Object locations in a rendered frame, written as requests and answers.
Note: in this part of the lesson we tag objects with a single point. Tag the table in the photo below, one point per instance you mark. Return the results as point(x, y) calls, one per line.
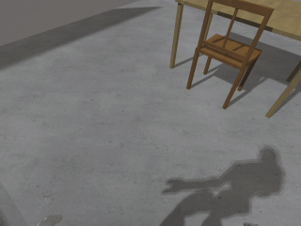
point(285, 20)

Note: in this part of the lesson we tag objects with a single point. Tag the left robot hand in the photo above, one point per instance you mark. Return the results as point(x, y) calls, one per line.
point(51, 220)

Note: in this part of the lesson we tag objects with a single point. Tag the chair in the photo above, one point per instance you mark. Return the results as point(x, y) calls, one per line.
point(231, 52)

